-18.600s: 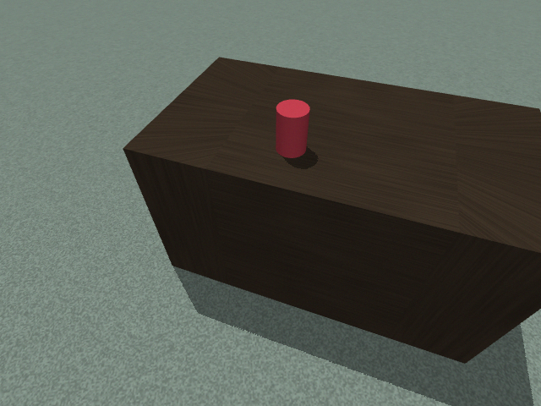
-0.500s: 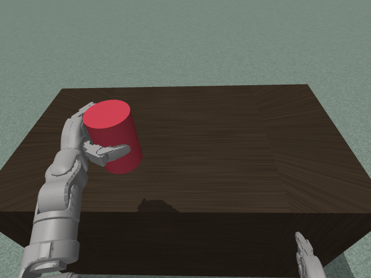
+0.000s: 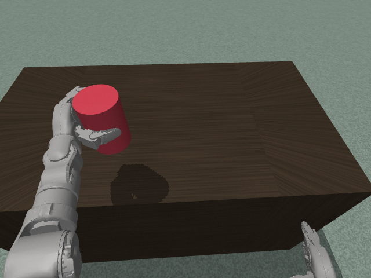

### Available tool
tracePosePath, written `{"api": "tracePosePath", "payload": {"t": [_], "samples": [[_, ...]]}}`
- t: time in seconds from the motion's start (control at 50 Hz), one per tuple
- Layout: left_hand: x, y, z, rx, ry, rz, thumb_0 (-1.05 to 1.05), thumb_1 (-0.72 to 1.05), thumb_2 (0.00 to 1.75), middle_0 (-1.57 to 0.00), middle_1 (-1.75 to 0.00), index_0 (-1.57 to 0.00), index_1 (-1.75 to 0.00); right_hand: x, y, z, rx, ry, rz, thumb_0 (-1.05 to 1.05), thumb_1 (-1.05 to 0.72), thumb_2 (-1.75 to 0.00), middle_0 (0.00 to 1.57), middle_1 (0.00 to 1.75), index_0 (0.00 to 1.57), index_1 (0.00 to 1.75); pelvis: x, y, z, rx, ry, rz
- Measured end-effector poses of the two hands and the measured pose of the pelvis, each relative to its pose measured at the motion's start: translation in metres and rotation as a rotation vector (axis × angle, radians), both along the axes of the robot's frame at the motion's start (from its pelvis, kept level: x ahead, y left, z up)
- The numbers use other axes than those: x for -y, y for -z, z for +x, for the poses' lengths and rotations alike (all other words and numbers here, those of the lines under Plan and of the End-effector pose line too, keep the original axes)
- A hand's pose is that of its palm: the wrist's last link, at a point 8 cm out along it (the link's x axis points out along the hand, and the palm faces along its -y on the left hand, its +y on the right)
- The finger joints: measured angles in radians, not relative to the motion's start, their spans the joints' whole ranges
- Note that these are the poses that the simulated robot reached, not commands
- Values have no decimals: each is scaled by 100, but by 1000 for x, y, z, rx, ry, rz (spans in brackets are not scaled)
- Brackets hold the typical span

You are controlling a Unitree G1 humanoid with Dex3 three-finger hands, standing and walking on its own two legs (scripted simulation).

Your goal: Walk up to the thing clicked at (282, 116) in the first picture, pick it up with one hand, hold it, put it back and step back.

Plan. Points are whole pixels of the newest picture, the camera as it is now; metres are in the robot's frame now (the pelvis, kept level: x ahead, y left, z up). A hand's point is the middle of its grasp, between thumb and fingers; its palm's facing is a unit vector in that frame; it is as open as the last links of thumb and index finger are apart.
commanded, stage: crouch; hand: left
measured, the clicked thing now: (105, 121) +0.45 +0.15 +0.10
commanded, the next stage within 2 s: lower in 0.36 s
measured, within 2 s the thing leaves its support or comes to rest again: rests again in 1.66 s
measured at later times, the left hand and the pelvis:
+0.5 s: hand (102, 116) +0.48 +0.17 +0.09, palm faces +0.10 -0.99 +0.03, open 11.9 cm; pelvis -0.01 +0.00 -0.02, yaw +0 degrees
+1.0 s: hand (107, 128) +0.50 +0.17 +0.03, palm faces +0.10 -0.99 +0.02, open 11.9 cm; pelvis -0.01 +0.00 -0.05, yaw +0 degrees
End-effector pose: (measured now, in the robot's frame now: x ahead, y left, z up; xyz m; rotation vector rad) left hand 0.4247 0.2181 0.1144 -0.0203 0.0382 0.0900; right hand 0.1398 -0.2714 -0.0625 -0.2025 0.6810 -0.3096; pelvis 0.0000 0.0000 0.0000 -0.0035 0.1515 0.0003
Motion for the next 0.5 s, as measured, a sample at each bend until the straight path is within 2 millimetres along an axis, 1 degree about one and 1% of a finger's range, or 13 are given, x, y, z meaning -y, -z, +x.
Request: {"api": "tracePosePath", "payload": {"t": [0.14, 0.32, 0.5], "samples": [[-2, 10, 10, 9, -6, 2, -1, -61, 97, -61, -99, -64, -101, -3, 3, 0, -4, -10, 0, -1, 51, -6, 6, 5, 6, 6, 0, 7, -1, -34, -1, -3], [-1, 20, 22, 4, -2, 2, -1, -61, 96, -62, -98, -65, -101, -6, 7, -6, -17, -22, -5, -1, 50, -6, 6, 5, 6, 6, 0, 15, -3, -76, -2, -8], [-1, 27, 32, 14, -9, -6, -1, -61, 95, -62, -98, -65, -100, -4, 4, -9, -6, -26, -29, -1, 49, -6, 6, 5, 6, 6, -1, 23, -7, -104, -1, -11]]}}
